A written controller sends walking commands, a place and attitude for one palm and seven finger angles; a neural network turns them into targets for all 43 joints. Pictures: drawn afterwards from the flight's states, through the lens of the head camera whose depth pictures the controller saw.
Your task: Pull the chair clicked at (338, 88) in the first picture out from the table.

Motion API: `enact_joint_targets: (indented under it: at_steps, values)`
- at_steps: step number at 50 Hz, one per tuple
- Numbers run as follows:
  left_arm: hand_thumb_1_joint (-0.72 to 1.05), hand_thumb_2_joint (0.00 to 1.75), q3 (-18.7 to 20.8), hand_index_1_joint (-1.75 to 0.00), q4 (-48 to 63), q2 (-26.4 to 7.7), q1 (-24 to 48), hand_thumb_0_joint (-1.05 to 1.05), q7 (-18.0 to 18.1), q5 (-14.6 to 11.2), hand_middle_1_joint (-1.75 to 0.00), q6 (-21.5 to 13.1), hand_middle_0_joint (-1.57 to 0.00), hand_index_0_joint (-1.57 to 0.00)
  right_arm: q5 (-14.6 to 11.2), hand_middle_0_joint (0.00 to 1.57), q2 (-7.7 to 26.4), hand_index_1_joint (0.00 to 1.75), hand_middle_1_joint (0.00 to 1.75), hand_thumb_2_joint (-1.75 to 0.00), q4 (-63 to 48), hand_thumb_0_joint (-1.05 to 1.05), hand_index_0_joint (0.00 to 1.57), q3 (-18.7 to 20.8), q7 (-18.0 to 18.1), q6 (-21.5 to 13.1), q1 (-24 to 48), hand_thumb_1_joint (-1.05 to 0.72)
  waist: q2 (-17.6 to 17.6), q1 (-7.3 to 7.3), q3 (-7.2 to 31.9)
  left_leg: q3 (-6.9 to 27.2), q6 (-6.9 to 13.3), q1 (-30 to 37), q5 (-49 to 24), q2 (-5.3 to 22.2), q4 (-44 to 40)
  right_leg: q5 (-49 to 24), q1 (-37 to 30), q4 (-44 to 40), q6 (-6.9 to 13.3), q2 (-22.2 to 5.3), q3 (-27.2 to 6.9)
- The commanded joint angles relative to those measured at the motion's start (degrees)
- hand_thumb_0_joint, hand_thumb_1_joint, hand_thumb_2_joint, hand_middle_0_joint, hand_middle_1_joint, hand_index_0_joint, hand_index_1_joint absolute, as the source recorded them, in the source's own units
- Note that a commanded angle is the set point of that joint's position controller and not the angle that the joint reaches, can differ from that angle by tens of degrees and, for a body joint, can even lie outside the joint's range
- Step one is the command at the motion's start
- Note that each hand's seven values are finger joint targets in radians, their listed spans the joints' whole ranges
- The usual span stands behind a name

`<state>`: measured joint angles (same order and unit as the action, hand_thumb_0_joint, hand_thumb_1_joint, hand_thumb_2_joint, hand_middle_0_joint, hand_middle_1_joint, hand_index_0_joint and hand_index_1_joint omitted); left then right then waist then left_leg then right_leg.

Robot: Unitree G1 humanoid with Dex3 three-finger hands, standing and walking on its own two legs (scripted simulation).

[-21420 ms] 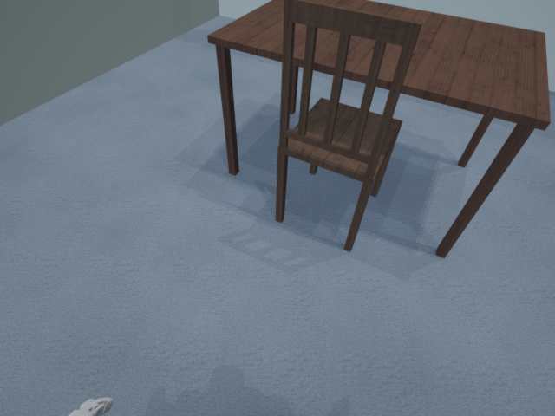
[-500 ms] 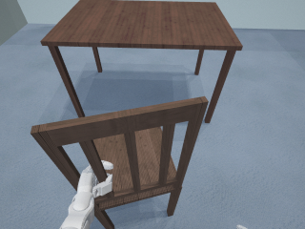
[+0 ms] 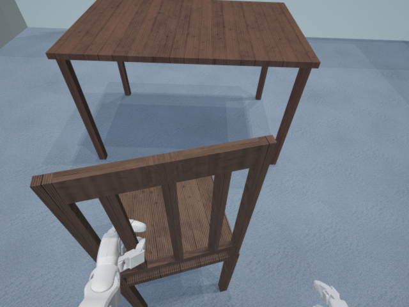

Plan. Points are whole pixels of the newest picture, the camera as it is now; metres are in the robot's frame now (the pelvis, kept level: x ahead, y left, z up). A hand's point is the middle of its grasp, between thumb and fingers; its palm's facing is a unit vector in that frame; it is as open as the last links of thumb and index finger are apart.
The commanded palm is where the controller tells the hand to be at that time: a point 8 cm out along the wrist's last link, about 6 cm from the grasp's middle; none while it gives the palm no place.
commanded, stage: open the thumb and straighten the fingers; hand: left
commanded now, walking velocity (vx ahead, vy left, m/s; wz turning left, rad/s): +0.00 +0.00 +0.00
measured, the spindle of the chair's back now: (174, 227) +0.30 +0.08 -0.06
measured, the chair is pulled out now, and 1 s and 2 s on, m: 0.64 0.65 0.75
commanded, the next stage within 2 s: draw the fingers out of the gap in 0.66 s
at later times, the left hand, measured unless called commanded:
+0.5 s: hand (138, 250) +0.25 +0.15 -0.07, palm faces +0.15 -0.98 -0.12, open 15.5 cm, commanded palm +0.22 +0.21 -0.06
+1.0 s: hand (138, 256) +0.24 +0.15 -0.07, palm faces +0.14 -0.98 -0.10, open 17.5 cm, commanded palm +0.18 +0.21 -0.06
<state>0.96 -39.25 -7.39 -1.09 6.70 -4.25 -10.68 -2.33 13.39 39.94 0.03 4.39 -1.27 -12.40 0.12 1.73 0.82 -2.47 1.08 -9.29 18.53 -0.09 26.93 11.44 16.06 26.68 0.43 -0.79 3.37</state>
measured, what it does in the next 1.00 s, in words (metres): stands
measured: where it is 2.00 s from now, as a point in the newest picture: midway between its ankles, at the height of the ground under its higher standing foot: outside the picture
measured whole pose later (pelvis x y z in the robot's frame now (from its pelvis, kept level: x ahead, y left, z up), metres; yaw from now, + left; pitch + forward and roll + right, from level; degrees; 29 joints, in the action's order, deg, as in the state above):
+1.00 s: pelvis +0.01 -0.02 -0.03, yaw +1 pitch +11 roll +0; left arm 3.1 -9.9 -8.8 -14.6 2.1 -7.9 3.4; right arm -2.5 14.9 31.3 -0.1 3.6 -6.7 -14.9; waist -2.6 2.5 7.1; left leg -0.5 -0.1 -29.7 27.7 0.7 46.4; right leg 20.8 36.0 45.8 1.7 -1.1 5.2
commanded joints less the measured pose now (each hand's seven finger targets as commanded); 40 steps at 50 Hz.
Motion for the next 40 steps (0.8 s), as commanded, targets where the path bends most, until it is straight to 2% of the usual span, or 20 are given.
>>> enact_joint_targets:
  at_steps: [1,3,4,6,8,10,12,14,15,18,19,21,22,24,26,30,37,38,39,40]
  values:
    - [0.30,0.61,4.8,-1.45,13.6,-8.9,9.5,0.00,-2.4,-1.5,-1.45,-2.2,-0.50,-0.50,-0.8,0.20,8.2,0.30,0.30,-0.90,-8.0,0.00,0.20,2.8,-1.7,-3.2,3.4,-0.90,-2.3,-0.68,8.4,2.3,-1.1,-10.9,-11.0,2.6,-0.5,-6.5,-3.0,2.1,1.5,-2.8,-2.0]
    - [0.05,0.49,2.7,-1.45,15.8,-7.1,11.7,0.00,-3.3,-1.4,-1.45,-1.7,-0.50,-0.50,-0.8,0.20,7.8,0.30,0.30,-0.90,-8.7,0.00,0.20,2.4,-2.1,-3.8,3.7,-0.90,-4.6,0.09,9.7,2.0,-1.2,-11.9,-10.3,2.0,1.4,-5.7,-0.9,3.1,1.5,-2.6,-1.8]
    - [-0.07,0.43,2.3,-1.45,16.8,-7.6,13.2,0.00,-3.3,-0.9,-1.45,-1.3,-0.50,-0.50,-0.8,0.20,7.9,0.30,0.30,-0.90,-8.8,0.00,0.20,2.4,-2.1,-4.1,3.2,-0.90,-4.9,0.65,10.4,2.5,-1.3,-12.3,-9.5,2.0,2.0,-4.6,-0.4,3.6,1.6,-2.4,-1.6]
    - [-0.31,0.32,2.9,-1.45,16.7,-7.7,11.1,0.00,-3.4,-1.0,-1.45,-0.2,-0.50,-0.50,-0.6,0.20,8.2,0.30,0.30,-0.90,-9.3,0.00,0.20,2.5,-2.0,-4.6,3.1,-0.90,-2.9,0.11,12.2,2.4,-0.8,-14.2,-7.9,1.8,3.5,-3.3,0.4,5.1,1.2,-2.2,-1.5]
    - [-0.55,0.20,5.5,-1.30,18.3,-10.0,10.9,0.00,-3.1,-1.4,-1.30,0.7,-0.45,-0.45,-0.5,0.20,8.7,0.30,0.30,-0.90,-10.0,0.00,0.20,2.7,-1.7,-5.0,2.9,-0.90,-1.7,-0.34,14.6,2.3,-0.6,-16.1,-6.9,1.5,4.7,-3.0,-0.1,6.3,0.9,-2.3,-1.9]
    - [-0.55,0.20,5.5,-1.16,17.8,-10.1,11.1,0.00,-3.1,-1.6,-1.16,1.8,-0.40,-0.40,-0.5,0.20,8.9,0.30,0.30,-0.90,-10.1,0.00,0.20,2.6,-1.4,-5.1,2.5,-0.90,1.1,0.46,14.3,2.5,-0.3,-18.3,-5.2,1.3,5.9,-1.7,0.9,7.0,0.4,-2.2,-2.0]
    - [-0.55,0.20,5.3,-1.01,18.3,-9.5,11.3,0.00,-3.4,-1.7,-1.01,2.6,-0.35,-0.35,-0.5,0.20,9.0,0.30,0.30,-0.90,-10.6,0.00,0.20,2.5,-1.1,-5.5,2.5,-0.90,2.2,0.46,14.7,2.5,-0.3,-19.8,-4.4,1.1,6.8,-0.9,1.5,8.0,0.2,-2.2,-2.0]
    - [-0.55,0.20,5.0,-0.87,19.3,-9.3,10.6,0.00,-3.4,-1.7,-0.87,3.4,-0.30,-0.30,-0.4,0.20,9.1,0.30,0.30,-0.90,-10.9,0.00,0.20,2.5,-0.9,-5.9,2.4,-0.90,1.0,0.36,15.2,2.6,-0.2,-20.3,-4.7,1.0,7.8,-1.1,2.2,8.7,0.2,-2.3,-2.1]
    - [-0.55,0.20,4.5,-0.80,19.5,-8.8,11.4,0.00,-3.4,-1.8,-0.80,3.9,-0.27,-0.27,-0.5,0.20,9.1,0.30,0.30,-0.90,-10.9,0.00,0.20,2.3,-0.8,-6.0,1.9,-0.90,1.4,0.87,15.1,2.5,-0.2,-20.5,-4.5,0.9,8.3,-1.1,2.9,9.1,-0.1,-2.3,-2.0]
    - [-0.55,0.20,6.0,-0.58,19.8,-10.0,10.3,0.00,-3.7,-2.1,-0.58,5.1,-0.20,-0.20,-0.4,0.20,9.4,0.30,0.30,-0.90,-11.2,0.00,0.20,2.3,-0.5,-6.3,1.4,-0.90,3.6,0.69,14.9,2.6,-0.1,-22.6,-4.4,0.8,9.5,-1.2,2.8,10.0,-0.3,-2.4,-2.2]
    - [-0.55,0.20,6.2,-0.51,20.0,-10.6,9.9,0.00,-3.8,-2.0,-0.51,5.4,-0.18,-0.18,-0.4,0.20,9.6,0.30,0.30,-0.90,-11.2,0.00,0.20,2.3,-0.5,-6.4,1.5,-0.90,2.1,0.47,15.1,2.6,-0.1,-22.8,-4.3,0.6,9.8,-1.1,2.9,10.1,-0.2,-2.5,-2.3]
    - [-0.55,0.20,6.6,-0.36,20.5,-11.1,11.1,0.00,-4.2,-2.3,-0.36,6.0,-0.13,-0.13,-0.5,0.20,9.5,0.30,0.30,-0.90,-11.5,0.00,0.20,2.1,-0.2,-6.6,1.1,-0.90,3.0,0.81,15.4,2.5,0.0,-23.6,-3.2,0.4,10.6,0.2,3.1,10.2,-0.6,-2.7,-2.7]
    - [-0.55,0.20,6.9,-0.29,22.3,-11.2,8.4,0.00,-4.4,-2.3,-0.29,6.2,-0.10,-0.10,-0.4,0.20,9.3,0.30,0.30,-0.90,-12.1,0.00,0.20,2.2,-0.2,-6.9,1.3,-0.90,2.9,0.08,16.1,2.4,0.0,-23.5,-3.5,0.4,10.5,0.0,2.0,10.2,-0.6,-2.8,-2.8]
    - [-0.55,0.20,7.2,-0.14,22.9,-11.6,6.3,0.00,-4.6,-2.5,-0.14,7.1,-0.05,-0.05,-0.4,0.20,9.4,0.30,0.30,-0.90,-12.6,0.00,0.20,2.0,0.0,-7.2,1.2,-0.90,1.9,-0.19,16.0,2.4,0.1,-24.1,-4.2,0.3,11.0,-1.1,1.6,10.5,-0.4,-2.9,-2.9]
    - [-0.55,0.20,7.2,0.00,24.1,-11.4,6.0,0.00,-4.9,-2.8,0.00,7.6,0.00,0.00,-0.5,0.20,9.3,0.30,0.30,-0.90,-12.8,0.00,0.20,1.9,0.0,-7.3,0.9,-0.90,2.9,0.21,15.6,2.3,0.1,-24.5,-4.2,0.3,11.5,-1.4,1.9,10.8,-0.6,-2.9,-2.9]
    - [-0.55,0.20,6.6,0.00,26.5,-11.2,4.7,0.00,-4.9,-2.8,0.00,8.4,0.00,0.00,-0.5,0.20,9.2,0.30,0.30,-0.90,-13.5,0.00,0.20,1.7,0.1,-7.8,0.7,-0.90,0.0,0.22,15.0,2.2,0.0,-24.3,-4.6,0.2,12.0,-1.8,2.7,11.0,-0.5,-3.0,-3.0]
    - [-0.55,0.20,7.8,0.00,29.5,-12.2,-0.1,0.00,-4.8,-2.8,0.00,9.6,0.00,0.00,-0.3,0.20,9.4,0.30,0.30,-0.90,-14.6,0.00,0.20,1.9,0.2,-8.3,-0.1,-0.90,1.1,-0.10,15.7,2.2,0.0,-25.3,-6.4,0.2,13.2,-5.2,1.4,12.0,-0.5,-3.1,-3.1]
    - [-0.55,0.20,6.3,0.00,31.0,-11.4,2.9,0.00,-4.8,-2.6,0.00,9.6,0.00,0.00,-0.3,0.20,9.4,0.30,0.30,-0.90,-14.5,0.00,0.20,1.8,0.3,-8.3,-0.1,-0.90,1.2,0.77,16.5,2.2,0.1,-25.1,-6.6,0.1,13.4,-5.7,1.8,12.2,-0.6,-3.1,-3.1]
    - [-0.55,0.20,8.0,0.00,29.9,-12.4,-1.1,0.00,-4.8,-2.7,0.00,10.0,0.00,0.00,-0.2,0.20,9.4,0.30,0.30,-0.90,-14.8,0.00,0.20,2.1,0.4,-8.4,-0.2,-0.90,0.1,-0.43,15.9,2.2,-0.1,-25.6,-6.9,0.1,13.5,-6.0,1.1,12.3,-0.3,-3.1,-3.0]
    - [-0.55,0.20,7.7,0.00,30.2,-11.9,-3.6,0.00,-4.8,-2.7,0.00,10.1,0.00,0.00,-0.3,0.20,9.4,0.30,0.30,-0.90,-15.0,0.00,0.20,1.9,0.3,-8.3,-0.2,-0.90,1.3,-0.45,16.0,2.4,-0.1,-25.3,-7.4,0.2,13.2,-6.8,1.3,12.8,-0.2,-2.9,-2.5]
